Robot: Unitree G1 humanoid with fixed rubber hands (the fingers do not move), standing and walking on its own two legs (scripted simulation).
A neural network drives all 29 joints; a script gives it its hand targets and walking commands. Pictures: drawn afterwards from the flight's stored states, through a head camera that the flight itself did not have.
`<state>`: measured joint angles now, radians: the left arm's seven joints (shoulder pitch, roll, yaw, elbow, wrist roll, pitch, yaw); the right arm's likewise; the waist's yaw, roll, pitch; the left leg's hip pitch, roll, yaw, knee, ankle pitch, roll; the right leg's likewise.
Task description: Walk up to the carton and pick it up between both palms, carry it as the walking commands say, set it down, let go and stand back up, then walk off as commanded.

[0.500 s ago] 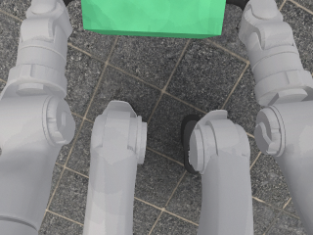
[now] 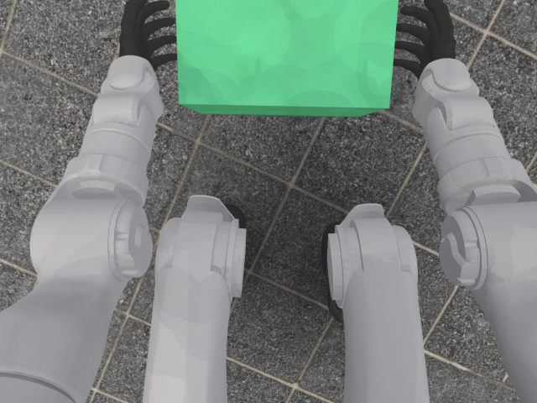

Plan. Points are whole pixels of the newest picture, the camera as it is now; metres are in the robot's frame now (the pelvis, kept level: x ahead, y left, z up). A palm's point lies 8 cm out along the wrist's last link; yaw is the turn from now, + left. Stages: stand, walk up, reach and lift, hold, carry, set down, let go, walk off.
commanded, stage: set down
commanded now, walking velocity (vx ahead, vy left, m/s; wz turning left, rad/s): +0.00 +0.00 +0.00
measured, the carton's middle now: (283, 44) +0.55 +0.03 -0.28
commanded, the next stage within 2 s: none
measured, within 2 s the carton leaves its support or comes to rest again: neither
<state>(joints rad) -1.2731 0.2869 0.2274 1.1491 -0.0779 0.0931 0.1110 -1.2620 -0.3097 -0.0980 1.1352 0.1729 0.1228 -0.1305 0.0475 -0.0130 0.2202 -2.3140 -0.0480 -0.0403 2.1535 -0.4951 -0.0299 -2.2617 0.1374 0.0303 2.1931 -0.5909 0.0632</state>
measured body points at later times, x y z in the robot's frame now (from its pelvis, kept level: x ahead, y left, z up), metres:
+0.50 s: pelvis +0.00 -0.01 +0.00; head +0.35 +0.00 +0.28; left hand +0.51 +0.22 -0.18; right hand +0.52 -0.16 -0.19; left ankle +0.13 +0.12 -0.33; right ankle +0.11 -0.12 -0.33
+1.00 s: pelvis -0.01 +0.00 -0.01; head +0.34 +0.01 +0.27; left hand +0.50 +0.22 -0.19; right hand +0.52 -0.16 -0.19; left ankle +0.13 +0.12 -0.33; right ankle +0.11 -0.12 -0.33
